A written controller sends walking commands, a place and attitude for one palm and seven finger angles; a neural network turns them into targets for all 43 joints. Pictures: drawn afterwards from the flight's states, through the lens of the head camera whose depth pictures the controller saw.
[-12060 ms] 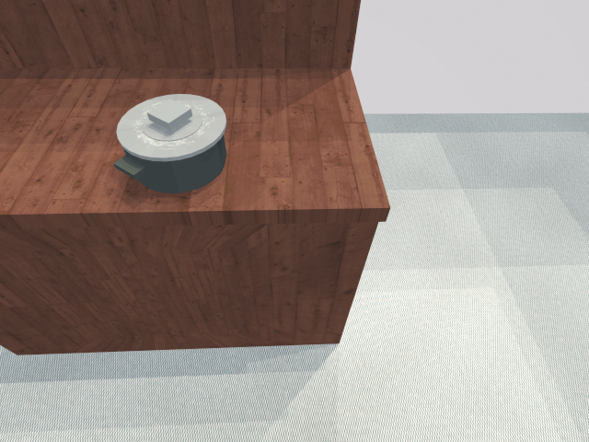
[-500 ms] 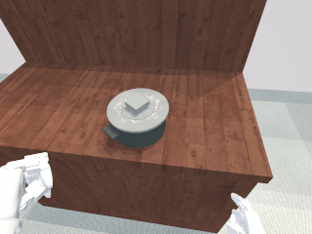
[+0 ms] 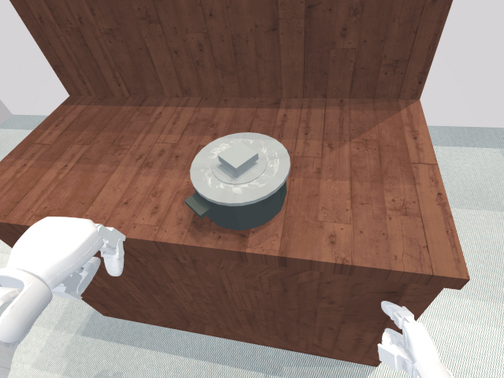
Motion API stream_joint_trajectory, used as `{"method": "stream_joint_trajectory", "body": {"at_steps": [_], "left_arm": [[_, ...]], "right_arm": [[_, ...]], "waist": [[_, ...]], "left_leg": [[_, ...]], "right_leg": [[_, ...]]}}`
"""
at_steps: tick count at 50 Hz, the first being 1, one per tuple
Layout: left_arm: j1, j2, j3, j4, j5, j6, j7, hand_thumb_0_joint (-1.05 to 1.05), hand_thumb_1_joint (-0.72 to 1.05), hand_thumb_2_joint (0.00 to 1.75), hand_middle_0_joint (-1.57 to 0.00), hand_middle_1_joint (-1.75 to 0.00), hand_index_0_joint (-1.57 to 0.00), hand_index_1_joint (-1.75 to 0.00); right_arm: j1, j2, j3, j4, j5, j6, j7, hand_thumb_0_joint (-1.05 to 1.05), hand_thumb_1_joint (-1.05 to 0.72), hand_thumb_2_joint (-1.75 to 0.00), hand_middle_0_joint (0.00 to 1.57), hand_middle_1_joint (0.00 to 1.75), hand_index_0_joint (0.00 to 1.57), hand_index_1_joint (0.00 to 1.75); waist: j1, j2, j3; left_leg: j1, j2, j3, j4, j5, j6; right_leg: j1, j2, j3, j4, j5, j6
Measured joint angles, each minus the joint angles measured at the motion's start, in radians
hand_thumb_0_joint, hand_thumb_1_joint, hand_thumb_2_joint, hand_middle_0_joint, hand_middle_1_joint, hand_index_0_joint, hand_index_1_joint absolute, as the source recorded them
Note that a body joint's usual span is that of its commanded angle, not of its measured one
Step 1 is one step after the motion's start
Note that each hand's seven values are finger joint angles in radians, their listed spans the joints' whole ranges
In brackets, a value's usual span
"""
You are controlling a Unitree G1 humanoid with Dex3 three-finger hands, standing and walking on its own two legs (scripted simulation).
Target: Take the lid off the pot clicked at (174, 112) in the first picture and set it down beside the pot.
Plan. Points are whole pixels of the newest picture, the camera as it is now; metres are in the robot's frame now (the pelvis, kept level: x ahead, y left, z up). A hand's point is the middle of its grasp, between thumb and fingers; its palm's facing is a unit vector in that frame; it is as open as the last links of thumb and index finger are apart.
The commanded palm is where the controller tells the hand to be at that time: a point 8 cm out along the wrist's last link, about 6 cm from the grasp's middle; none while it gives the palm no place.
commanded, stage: reach forward and open the fingers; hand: left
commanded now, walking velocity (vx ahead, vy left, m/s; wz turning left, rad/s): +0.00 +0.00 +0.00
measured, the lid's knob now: (238, 157) +0.47 +0.09 +0.09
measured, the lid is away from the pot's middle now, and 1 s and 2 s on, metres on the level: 0.01 0.01 0.01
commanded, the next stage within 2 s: move the open hand above the knob in 0.58 s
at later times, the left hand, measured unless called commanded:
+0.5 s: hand (94, 231) +0.26 +0.25 +0.15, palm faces -0.14 +0.01 -0.99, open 9.8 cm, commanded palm +0.24 +0.25 +0.22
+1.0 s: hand (115, 183) +0.33 +0.24 +0.17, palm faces -0.11 -0.05 -0.99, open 10.1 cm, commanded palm +0.30 +0.22 +0.23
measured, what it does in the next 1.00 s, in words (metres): stands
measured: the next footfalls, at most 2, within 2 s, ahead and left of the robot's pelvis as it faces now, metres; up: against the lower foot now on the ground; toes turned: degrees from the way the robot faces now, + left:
none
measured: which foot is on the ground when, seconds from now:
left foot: down 0.00-1.00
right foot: down 0.00-1.00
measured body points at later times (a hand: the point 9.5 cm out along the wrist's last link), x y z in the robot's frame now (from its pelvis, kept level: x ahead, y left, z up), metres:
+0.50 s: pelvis -0.02 +0.02 +0.00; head -0.01 -0.03 +0.45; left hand +0.26 +0.25 +0.20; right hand +0.18 -0.20 -0.10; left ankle -0.01 +0.08 -0.74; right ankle +0.01 -0.11 -0.74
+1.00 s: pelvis -0.01 +0.01 +0.00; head +0.00 -0.03 +0.45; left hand +0.33 +0.24 +0.23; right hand +0.19 -0.21 -0.10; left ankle -0.01 +0.08 -0.74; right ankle +0.01 -0.11 -0.74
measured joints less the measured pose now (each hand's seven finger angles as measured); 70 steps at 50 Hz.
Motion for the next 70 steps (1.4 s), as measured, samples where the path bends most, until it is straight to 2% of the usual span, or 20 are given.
{"method": "stream_joint_trajectory", "body": {"at_steps": [6,9,14,19,22,24,27,30,33,36,39,42,46,51,54,57,60,64,67,70], "left_arm": [[-0.113,-0.028,0.009,0.062,-0.019,-0.016,-0.018,0.0,0.15,1.31,-1.04,-0.67,-1.05,-0.66],[-0.161,-0.036,-0.017,0.078,0.001,-0.012,-0.028,0.0,0.07,1.34,-1.01,-0.56,-1.01,-0.56],[-0.236,-0.004,-0.039,0.096,0.021,-0.029,-0.029,0.0,-0.08,1.39,-0.95,-0.39,-0.95,-0.38],[-0.316,-0.02,-0.034,0.172,0.007,0.027,-0.037,0.0,-0.2,1.43,-0.89,-0.23,-0.89,-0.22],[-0.344,-0.049,-0.066,0.178,0.013,0.055,-0.06,0.0,-0.25,1.45,-0.87,-0.17,-0.87,-0.16],[-0.354,-0.051,-0.093,0.163,0.027,0.049,-0.074,0.0,-0.27,1.46,-0.86,-0.14,-0.87,-0.14],[-0.397,-0.017,-0.118,0.185,0.046,0.013,-0.082,0.0,-0.3,1.48,-0.86,-0.12,-0.86,-0.11],[-0.466,0.009,-0.101,0.25,0.042,0.019,-0.08,0.0,-0.31,1.48,-0.86,-0.1,-0.86,-0.1],[-0.511,-0.016,-0.078,0.284,0.02,0.067,-0.083,0.0,-0.32,1.49,-0.85,-0.09,-0.86,-0.09],[-0.505,-0.058,-0.098,0.267,0.025,0.097,-0.105,0.0,-0.32,1.49,-0.85,-0.09,-0.85,-0.08],[-0.52,-0.068,-0.159,0.259,0.047,0.089,-0.119,0.0,-0.32,1.5,-0.85,-0.09,-0.85,-0.08],[-0.585,-0.044,-0.203,0.294,0.07,0.07,-0.126,0.0,-0.32,1.5,-0.85,-0.09,-0.85,-0.08],[-0.665,-0.032,-0.184,0.357,0.067,0.1,-0.125,0.0,-0.33,1.5,-0.86,-0.09,-0.86,-0.08],[-0.654,-0.104,-0.185,0.348,0.062,0.163,-0.141,0.0,-0.32,1.51,-0.85,-0.09,-0.85,-0.08],[-0.629,-0.114,-0.23,0.313,0.072,0.15,-0.157,0.0,-0.32,1.51,-0.85,-0.08,-0.85,-0.08],[-0.678,-0.089,-0.271,0.331,0.087,0.128,-0.159,0.0,-0.33,1.51,-0.85,-0.09,-0.85,-0.08],[-0.747,-0.076,-0.257,0.388,0.084,0.143,-0.144,0.0,-0.33,1.51,-0.86,-0.09,-0.86,-0.08],[-0.776,-0.128,-0.239,0.419,0.073,0.206,-0.132,0.0,-0.32,1.51,-0.85,-0.09,-0.85,-0.08],[-0.754,-0.169,-0.287,0.412,0.088,0.215,-0.142,0.0,-0.32,1.51,-0.85,-0.08,-0.85,-0.08],[-0.767,-0.159,-0.345,0.406,0.107,0.189,-0.151,0.0,-0.32,1.51,-0.85,-0.09,-0.85,-0.08]], "right_arm": [[0.012,0.002,0.001,-0.002,0.006,-0.005,0.01,0.02,-0.91,-0.9,0.2,0.3,0.2,0.3],[0.013,0.001,0.002,0.003,0.005,-0.008,0.013,0.02,-0.91,-0.9,0.2,0.3,0.2,0.3],[0.023,0.006,0.005,0.017,0.004,-0.012,0.015,0.02,-0.91,-0.9,0.2,0.3,0.2,0.3],[0.023,0.003,0.008,0.005,0.016,-0.001,0.026,0.02,-0.91,-0.9,0.19,0.3,0.2,0.3],[0.023,0.001,0.005,-0.003,0.017,-0.003,0.03,0.02,-0.91,-0.9,0.2,0.3,0.2,0.3],[0.019,0.001,0.007,-0.002,0.015,-0.008,0.028,0.02,-0.91,-0.9,0.2,0.3,0.2,0.3],[0.014,0.009,0.014,0.01,0.012,-0.012,0.016,0.02,-0.91,-0.9,0.2,0.3,0.2,0.3],[0.011,0.014,0.02,0.012,0.016,-0.007,0.014,0.02,-0.91,-0.9,0.2,0.3,0.2,0.3],[0.018,0.011,0.017,0.0,0.022,-0.005,0.025,0.02,-0.91,-0.9,0.2,0.3,0.2,0.3],[0.02,0.005,0.013,-0.009,0.024,-0.001,0.035,0.02,-0.91,-0.9,0.2,0.3,0.2,0.3],[0.01,0.002,0.018,-0.003,0.024,0.0,0.028,0.02,-0.91,-0.9,0.2,0.3,0.2,0.3],[0.0,0.007,0.024,0.013,0.018,-0.007,0.014,0.02,-0.91,-0.9,0.2,0.3,0.2,0.3],[0.002,0.01,0.023,0.016,0.019,-0.003,0.02,0.02,-0.91,-0.9,0.2,0.3,0.2,0.3],[0.015,-0.003,0.012,-0.001,0.028,0.018,0.052,0.02,-0.91,-0.9,0.19,0.3,0.2,0.3],[0.005,-0.005,0.017,-0.003,0.026,0.025,0.051,0.02,-0.91,-0.9,0.19,0.3,0.2,0.3],[-0.001,0.0,0.02,0.008,0.022,0.017,0.036,0.02,-0.91,-0.9,0.19,0.3,0.2,0.3],[0.0,0.002,0.021,0.014,0.024,0.015,0.035,0.02,-0.91,-0.9,0.19,0.3,0.2,0.3],[0.016,-0.002,0.011,0.005,0.035,0.025,0.058,0.02,-0.91,-0.9,0.19,0.3,0.2,0.3],[0.009,-0.004,0.014,0.003,0.039,0.042,0.064,0.02,-0.91,-0.9,0.19,0.3,0.2,0.3],[-0.01,0.004,0.024,0.007,0.033,0.039,0.049,0.02,-0.91,-0.9,0.19,0.3,0.2,0.3]], "waist": [[-0.006,-0.007,0.022],[-0.008,-0.012,0.032],[-0.013,-0.019,0.028],[-0.022,-0.017,0.026],[-0.023,-0.014,0.028],[-0.023,-0.015,0.03],[-0.022,-0.022,0.026],[-0.023,-0.03,0.028],[-0.024,-0.028,0.025],[-0.024,-0.021,0.021],[-0.025,-0.022,0.03],[-0.028,-0.031,0.04],[-0.036,-0.034,0.034],[-0.042,-0.017,0.011],[-0.049,-0.016,0.02],[-0.05,-0.027,0.032],[-0.05,-0.033,0.033],[-0.048,-0.025,0.01],[-0.05,-0.019,0.006],[-0.058,-0.027,0.027]], "left_leg": [[0.002,-0.004,-0.002,-0.017,0.021,0.003],[0.001,-0.007,0.004,-0.021,0.029,0.006],[0.008,-0.012,0.01,-0.024,0.034,0.011],[0.007,-0.018,0.019,-0.025,0.04,0.017],[0.008,-0.023,0.022,-0.027,0.043,0.021],[0.009,-0.025,0.024,-0.023,0.042,0.024],[0.01,-0.026,0.023,-0.021,0.04,0.024],[0.008,-0.025,0.02,-0.018,0.04,0.022],[0.001,-0.027,0.017,-0.019,0.043,0.022],[0.001,-0.029,0.019,-0.021,0.041,0.024],[0.002,-0.029,0.017,-0.017,0.037,0.025],[0.001,-0.029,0.013,-0.016,0.036,0.023],[-0.002,-0.027,0.01,-0.02,0.036,0.019],[-0.006,-0.027,0.014,-0.023,0.029,0.02],[0.0,-0.024,0.02,-0.019,0.021,0.02],[0.004,-0.024,0.017,-0.018,0.019,0.017],[0.003,-0.023,0.013,-0.02,0.02,0.013],[-0.007,-0.025,0.01,-0.022,0.02,0.012],[-0.008,-0.024,0.013,-0.018,0.014,0.012],[-0.004,-0.021,0.017,-0.012,0.008,0.011]], "right_leg": [[0.006,-0.003,-0.002,-0.024,0.025,0.002],[0.001,-0.006,0.003,-0.023,0.033,0.004],[0.003,-0.011,0.01,-0.019,0.036,0.007],[-0.005,-0.018,0.018,-0.007,0.038,0.012],[-0.007,-0.023,0.021,-0.002,0.038,0.016],[-0.008,-0.025,0.023,0.003,0.037,0.017],[-0.007,-0.026,0.023,0.007,0.034,0.017],[-0.008,-0.025,0.02,0.008,0.034,0.015],[-0.014,-0.027,0.017,0.009,0.034,0.015],[-0.015,-0.029,0.019,0.009,0.033,0.018],[-0.014,-0.029,0.018,0.013,0.028,0.018],[-0.014,-0.029,0.014,0.017,0.024,0.015],[-0.018,-0.027,0.012,0.014,0.021,0.011],[-0.025,-0.027,0.017,0.014,0.014,0.014],[-0.022,-0.024,0.023,0.019,0.008,0.014],[-0.02,-0.023,0.02,0.025,0.002,0.01],[-0.021,-0.022,0.017,0.026,0.001,0.007],[-0.031,-0.025,0.014,0.028,-0.004,0.007],[-0.034,-0.024,0.018,0.033,-0.008,0.008],[-0.033,-0.021,0.021,0.042,-0.013,0.005]]}}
